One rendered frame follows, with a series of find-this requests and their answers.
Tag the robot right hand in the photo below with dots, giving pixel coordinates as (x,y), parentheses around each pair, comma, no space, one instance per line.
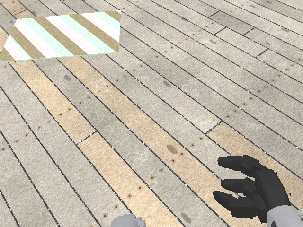
(261,195)

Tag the robot right forearm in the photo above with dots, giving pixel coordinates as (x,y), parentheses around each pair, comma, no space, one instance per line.
(284,216)

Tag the left robot thigh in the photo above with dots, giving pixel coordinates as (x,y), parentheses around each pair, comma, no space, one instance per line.
(128,221)

